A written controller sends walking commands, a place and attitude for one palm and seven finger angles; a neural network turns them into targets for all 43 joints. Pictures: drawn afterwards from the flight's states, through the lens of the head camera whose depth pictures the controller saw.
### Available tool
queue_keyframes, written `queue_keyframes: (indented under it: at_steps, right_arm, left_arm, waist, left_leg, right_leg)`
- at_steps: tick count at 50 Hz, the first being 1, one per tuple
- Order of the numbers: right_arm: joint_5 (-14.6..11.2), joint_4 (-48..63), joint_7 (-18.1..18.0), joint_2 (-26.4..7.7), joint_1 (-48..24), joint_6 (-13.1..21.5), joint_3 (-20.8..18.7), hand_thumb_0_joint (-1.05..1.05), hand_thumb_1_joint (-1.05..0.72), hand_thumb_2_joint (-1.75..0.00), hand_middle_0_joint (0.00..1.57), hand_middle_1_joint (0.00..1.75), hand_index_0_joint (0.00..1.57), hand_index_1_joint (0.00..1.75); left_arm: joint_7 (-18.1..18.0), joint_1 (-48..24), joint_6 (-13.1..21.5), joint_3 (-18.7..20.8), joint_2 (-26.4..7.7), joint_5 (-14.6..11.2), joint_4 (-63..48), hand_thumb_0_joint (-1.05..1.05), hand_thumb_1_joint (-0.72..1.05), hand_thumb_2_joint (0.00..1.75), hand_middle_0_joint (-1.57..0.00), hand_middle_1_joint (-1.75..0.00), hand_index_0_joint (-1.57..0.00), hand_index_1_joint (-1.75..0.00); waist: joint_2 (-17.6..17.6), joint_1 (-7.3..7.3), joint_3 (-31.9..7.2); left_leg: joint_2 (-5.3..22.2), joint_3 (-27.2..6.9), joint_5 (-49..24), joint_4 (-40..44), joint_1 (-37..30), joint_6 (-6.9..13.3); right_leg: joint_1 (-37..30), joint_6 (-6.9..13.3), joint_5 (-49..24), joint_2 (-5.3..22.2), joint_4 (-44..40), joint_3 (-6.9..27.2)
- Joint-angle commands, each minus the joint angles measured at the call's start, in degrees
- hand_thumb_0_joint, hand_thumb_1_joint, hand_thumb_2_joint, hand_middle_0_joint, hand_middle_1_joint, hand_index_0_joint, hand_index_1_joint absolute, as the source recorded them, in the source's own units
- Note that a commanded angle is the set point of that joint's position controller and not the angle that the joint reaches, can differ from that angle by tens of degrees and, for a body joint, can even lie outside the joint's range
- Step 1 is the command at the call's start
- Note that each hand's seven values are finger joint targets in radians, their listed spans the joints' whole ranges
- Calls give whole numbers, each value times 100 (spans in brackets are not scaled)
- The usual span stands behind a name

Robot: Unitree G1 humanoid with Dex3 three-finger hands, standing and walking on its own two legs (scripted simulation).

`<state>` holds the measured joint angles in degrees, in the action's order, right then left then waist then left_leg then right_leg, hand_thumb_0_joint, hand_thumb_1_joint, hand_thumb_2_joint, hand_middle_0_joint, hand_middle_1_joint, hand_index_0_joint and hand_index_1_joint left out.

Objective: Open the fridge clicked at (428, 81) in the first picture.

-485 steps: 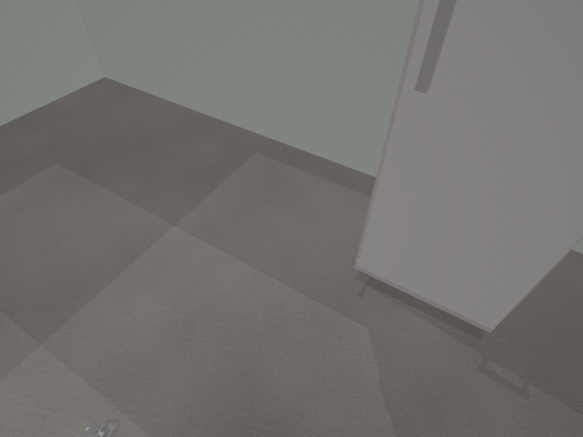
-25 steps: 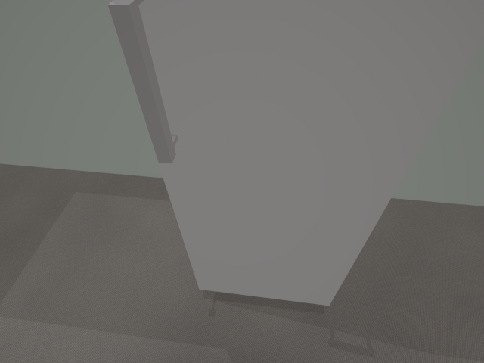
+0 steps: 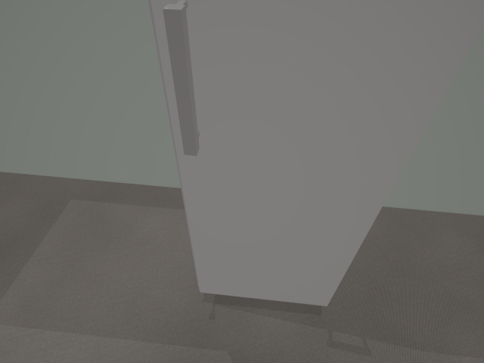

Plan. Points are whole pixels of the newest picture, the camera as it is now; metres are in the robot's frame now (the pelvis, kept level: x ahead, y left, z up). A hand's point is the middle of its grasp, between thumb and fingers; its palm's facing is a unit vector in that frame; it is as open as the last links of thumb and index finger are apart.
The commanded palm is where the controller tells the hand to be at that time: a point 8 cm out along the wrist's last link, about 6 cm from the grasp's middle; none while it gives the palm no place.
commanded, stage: look again from close up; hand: left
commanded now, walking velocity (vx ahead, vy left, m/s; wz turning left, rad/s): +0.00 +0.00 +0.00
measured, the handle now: (187, 86) +0.51 +0.13 +0.23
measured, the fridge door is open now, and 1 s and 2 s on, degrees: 0 0 0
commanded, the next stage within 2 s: raise the hand to about handle height in 1.58 s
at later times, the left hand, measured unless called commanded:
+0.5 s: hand out of the picture -0.04 +0.21 -0.17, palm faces +0.02 -0.97 -0.24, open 7.4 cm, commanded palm none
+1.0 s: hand out of the picture +0.04 +0.23 -0.16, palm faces -0.02 -0.96 -0.29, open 7.4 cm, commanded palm none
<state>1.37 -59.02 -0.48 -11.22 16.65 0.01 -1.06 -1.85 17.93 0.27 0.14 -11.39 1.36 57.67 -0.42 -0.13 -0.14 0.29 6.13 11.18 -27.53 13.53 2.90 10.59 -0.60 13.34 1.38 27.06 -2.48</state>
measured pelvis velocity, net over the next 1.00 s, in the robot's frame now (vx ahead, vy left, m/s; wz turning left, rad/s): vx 0.00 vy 0.01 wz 0.00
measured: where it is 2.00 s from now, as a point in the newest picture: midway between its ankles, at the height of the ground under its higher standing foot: outside the picture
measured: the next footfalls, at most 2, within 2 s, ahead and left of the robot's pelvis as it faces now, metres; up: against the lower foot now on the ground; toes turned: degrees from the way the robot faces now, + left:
none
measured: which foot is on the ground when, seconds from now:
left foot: down 0.00-1.00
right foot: down 0.00-1.00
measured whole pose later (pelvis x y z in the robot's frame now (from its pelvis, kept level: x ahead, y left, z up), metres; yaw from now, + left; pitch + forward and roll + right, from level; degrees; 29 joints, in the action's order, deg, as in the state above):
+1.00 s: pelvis +0.00 +0.01 +0.00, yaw +0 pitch -2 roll +0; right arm 0.8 -62.7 0.3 -15.9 11.3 0.5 -1.5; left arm -1.0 13.1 1.2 0.1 -15.5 1.4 61.0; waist -0.4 -0.2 2.4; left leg -0.8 6.4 9.0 -23.1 12.8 3.5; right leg 10.3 -1.3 11.6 2.0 23.5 -1.8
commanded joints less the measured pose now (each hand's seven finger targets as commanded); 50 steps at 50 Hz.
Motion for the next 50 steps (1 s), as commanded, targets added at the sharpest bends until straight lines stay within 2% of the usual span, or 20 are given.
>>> queue_keyframes:
  at_steps: [1, 4, 5, 8, 11, 13, 14, 16, 18, 20, 23, 24, 26, 29, 36, 44, 45, 49, 50]
  right_arm:
    - [-24, 353, -47, -885, 22, 107, -194, 0, -90, -90, 20, 30, 20, 30]
    - [-31, 327, -49, -947, 8, 91, -220, 0, -90, -90, 20, 30, 20, 30]
    - [-42, 327, -46, -957, 14, 93, -228, 0, -90, -90, 20, 30, 20, 30]
    - [-44, 274, -45, -973, 29, 76, -246, 0, -90, -90, 20, 30, 20, 30]
    - [-60, 221, -43, -970, 61, 82, -250, 0, -90, -90, 20, 30, 20, 30]
    - [-56, 187, -43, -972, 69, 67, -253, 0, -90, -90, 20, 30, 20, 30]
    - [-57, 162, -43, -990, 64, 65, -259, 0, -90, -90, 20, 30, 20, 30]
    - [-67, 149, -42, -985, 46, 73, -256, 0, -90, -90, 20, 30, 20, 30]
    - [-68, 128, -42, -998, 28, 78, -251, 0, -90, -90, 20, 30, 20, 30]
    - [-76, 102, -38, -1005, 22, 90, -246, 0, -90, -90, 20, 30, 20, 30]
    - [-67, 71, -40, -1076, -69, 95, -268, 0, -90, -90, 20, 30, 20, 30]
    - [-64, 73, -39, -1100, -97, 83, -273, 0, -90, -90, 20, 30, 20, 30]
    - [-66, 81, -36, -1123, -162, 89, -268, 0, -90, -90, 20, 30, 20, 30]
    - [-61, 69, -29, -1153, -214, 78, -283, 0, -90, -90, 20, 30, 20, 30]
    - [-74, 51, -12, -1247, -321, 140, -268, 0, -90, -90, 20, 30, 20, 30]
    - [-78, -21, 1, -1396, -512, 180, -229, 0, -90, -90, 20, 30, 20, 30]
    - [-87, -15, 6, -1400, -524, 186, -231, 0, -90, -90, 20, 30, 20, 30]
    - [-81, -43, 11, -1490, -650, 172, -213, 0, -90, -90, 20, 30, 20, 30]
    - [-90, -32, 17, -1493, -643, 176, -204, 0, -90, -90, 20, 30, 20, 30]
  left_arm:
    - [-27, 312, 42, 162, -714, 31, -240, 0, 90, 90, -20, -30, -20, -30]
    - [-14, 431, 18, 165, -676, 41, -174, 0, 90, 90, -20, -30, -20, -30]
    - [-15, 477, 35, 163, -704, 50, -156, 0, 90, 90, -20, -30, -20, -30]
    - [-11, 522, 36, 161, -703, 48, -81, 0, 90, 90, -20, -30, -20, -30]
    - [-17, 550, 56, 169, -744, 46, -46, 0, 90, 90, -20, -30, -20, -30]
    - [-17, 540, 55, 163, -747, 47, 2, 0, 90, 90, -20, -30, -20, -30]
    - [-18, 567, 48, 171, -752, 47, 24, 0, 90, 90, -20, -30, -20, -30]
    - [-20, 567, 71, 169, -782, 50, 58, 0, 90, 90, -20, -30, -20, -30]
    - [-17, 524, 83, 167, -818, 44, 68, 0, 90, 90, -20, -30, -20, -30]
    - [-24, 521, 94, 166, -847, 44, 88, 0, 90, 90, -20, -30, -20, -30]
    - [-14, 476, 82, 177, -860, 51, 128, 0, 90, 90, -20, -30, -20, -30]
    - [-11, 476, 68, 180, -869, 58, 135, 0, 90, 90, -20, -30, -20, -30]
    - [-9, 481, 69, 179, -894, 65, 154, 0, 90, 90, -20, -30, -20, -30]
    - [3, 404, 72, 188, -945, 63, 148, 0, 90, 90, -20, -30, -20, -30]
    - [9, 98, 141, 197, -1125, 45, 85, 0, 90, 90, -20, -30, -20, -30]
    - [21, -244, 164, 175, -1308, 11, 82, 0, 90, 90, -20, -30, -20, -30]
    - [16, -242, 177, 181, -1347, 16, 67, 0, 90, 90, -20, -30, -20, -30]
    - [32, -444, 158, 169, -1423, 2, 71, 0, 90, 90, -20, -30, -20, -30]
    - [31, -447, 170, 170, -1459, 6, 65, 0, 90, 90, -20, -30, -20, -30]
  waist:
    - [-214, 41, 498]
    - [-289, 54, 526]
    - [-180, 80, 409]
    - [-45, 47, 543]
    - [-72, 25, 434]
    - [8, 3, 572]
    - [-67, 5, 591]
    - [59, 8, 494]
    - [116, -10, 587]
    - [112, -7, 515]
    - [-106, 4, 559]
    - [-102, 15, 638]
    - [-68, 40, 620]
    - [17, 25, 622]
    - [138, -9, 350]
    - [6, -19, 254]
    - [42, -1, 150]
    - [-4, -18, 255]
    - [85, -7, 181]
  left_leg:
    - [774, -1114, 1685, 1312, 521, -16]
    - [833, -1201, 1968, 1484, 609, -10]
    - [839, -1207, 1873, 1440, 548, 14]
    - [778, -1154, 1881, 1379, 563, -18]
    - [776, -1125, 1707, 1308, 399, -15]
    - [751, -1128, 1792, 1307, 443, -37]
    - [751, -1146, 1855, 1342, 437, -43]
    - [741, -1107, 1667, 1258, 376, -32]
    - [714, -1081, 1604, 1211, 356, -44]
    - [740, -1116, 1462, 1213, 237, -29]
    - [776, -1157, 1752, 1366, 349, -60]
    - [786, -1191, 1943, 1437, 457, -67]
    - [782, -1189, 1869, 1434, 469, -61]
    - [733, -1137, 1859, 1385, 436, -79]
    - [727, -1053, 1111, 1171, 91, -57]
    - [753, -1023, 527, 1185, -111, -79]
    - [757, -988, 259, 1095, -170, -64]
    - [762, -1002, 396, 1210, -174, -92]
    - [765, -978, 182, 1150, -206, -83]
  right_leg:
    - [336, 210, 567, 309, -451, 354]
    - [349, 190, 573, 277, -351, 282]
    - [266, 189, 495, 298, -364, 263]
    - [455, 210, 713, 333, -460, 368]
    - [495, 230, 644, 386, -513, 413]
    - [627, 238, 848, 388, -571, 490]
    - [670, 233, 904, 391, -569, 481]
    - [609, 248, 785, 424, -619, 530]
    - [726, 257, 907, 459, -700, 610]
    - [717, 258, 750, 465, -697, 595]
    - [669, 227, 799, 423, -619, 527]
    - [679, 216, 886, 396, -588, 510]
    - [616, 217, 762, 404, -570, 507]
    - [690, 224, 970, 440, -673, 584]
    - [564, 259, 510, 549, -774, 677]
    - [310, 250, -4, 579, -797, 648]
    - [208, 251, -216, 600, -798, 643]
    - [217, 234, -77, 611, -867, 627]
    - [128, 236, -243, 621, -880, 629]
